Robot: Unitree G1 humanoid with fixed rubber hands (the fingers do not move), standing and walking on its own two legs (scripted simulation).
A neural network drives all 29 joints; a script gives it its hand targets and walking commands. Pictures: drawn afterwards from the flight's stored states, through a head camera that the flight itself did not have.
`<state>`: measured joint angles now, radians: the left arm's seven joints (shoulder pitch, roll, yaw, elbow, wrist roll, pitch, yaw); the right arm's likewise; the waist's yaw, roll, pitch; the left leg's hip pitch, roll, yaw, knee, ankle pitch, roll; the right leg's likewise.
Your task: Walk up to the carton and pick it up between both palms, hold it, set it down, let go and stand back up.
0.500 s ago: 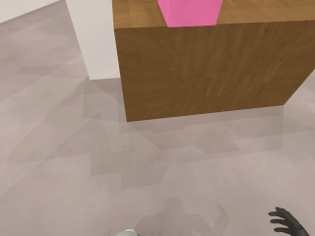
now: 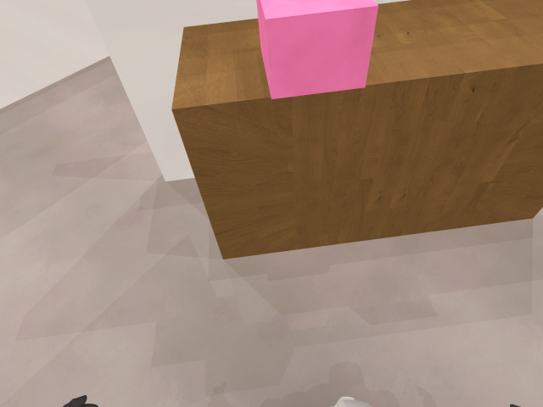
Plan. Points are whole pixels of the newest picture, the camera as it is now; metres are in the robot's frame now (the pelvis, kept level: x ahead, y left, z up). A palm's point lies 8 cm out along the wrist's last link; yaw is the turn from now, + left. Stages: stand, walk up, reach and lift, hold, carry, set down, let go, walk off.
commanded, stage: walk up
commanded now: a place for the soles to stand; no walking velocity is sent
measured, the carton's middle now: (308, 32) +0.99 -0.07 +0.09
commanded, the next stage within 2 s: none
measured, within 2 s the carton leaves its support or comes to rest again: neither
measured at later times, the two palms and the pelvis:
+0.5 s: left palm (108, 404) +0.16 +0.29 -0.11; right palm (519, 306) +0.29 -0.36 -0.05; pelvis +0.16 -0.03 +0.01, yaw +2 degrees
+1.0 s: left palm (173, 268) +0.38 +0.22 -0.07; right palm (505, 270) +0.38 -0.40 -0.11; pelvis +0.28 -0.10 +0.00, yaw +4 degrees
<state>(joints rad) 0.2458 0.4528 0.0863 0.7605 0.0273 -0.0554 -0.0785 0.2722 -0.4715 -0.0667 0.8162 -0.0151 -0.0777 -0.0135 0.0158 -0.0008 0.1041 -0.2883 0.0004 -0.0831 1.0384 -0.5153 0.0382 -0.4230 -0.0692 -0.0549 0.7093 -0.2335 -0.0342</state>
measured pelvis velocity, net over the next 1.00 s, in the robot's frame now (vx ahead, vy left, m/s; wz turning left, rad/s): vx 0.28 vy -0.10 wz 0.07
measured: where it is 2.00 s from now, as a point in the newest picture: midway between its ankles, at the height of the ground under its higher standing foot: (326, 389)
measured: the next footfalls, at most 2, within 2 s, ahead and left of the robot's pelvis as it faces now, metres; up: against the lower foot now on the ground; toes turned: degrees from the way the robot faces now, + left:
left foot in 0.46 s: +0.26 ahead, +0.07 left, +0.00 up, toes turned +6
right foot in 0.88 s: +0.45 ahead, -0.20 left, +0.00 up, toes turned +0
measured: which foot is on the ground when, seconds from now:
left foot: up 0.00-0.44, down 0.46-0.90, up 0.92-1.00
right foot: down 0.00-0.50, up 0.52-0.86, down 0.88-1.00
